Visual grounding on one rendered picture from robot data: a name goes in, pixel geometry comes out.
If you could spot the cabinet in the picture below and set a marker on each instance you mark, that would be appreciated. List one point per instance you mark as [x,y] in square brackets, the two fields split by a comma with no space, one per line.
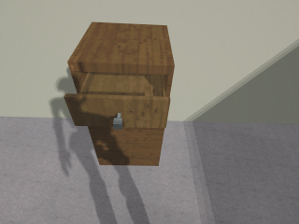
[130,48]

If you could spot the drawer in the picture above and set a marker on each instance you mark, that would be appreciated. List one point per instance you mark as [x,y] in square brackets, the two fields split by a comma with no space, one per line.
[140,98]

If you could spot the handle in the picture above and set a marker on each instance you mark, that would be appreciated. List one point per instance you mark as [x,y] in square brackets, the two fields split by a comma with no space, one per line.
[117,122]

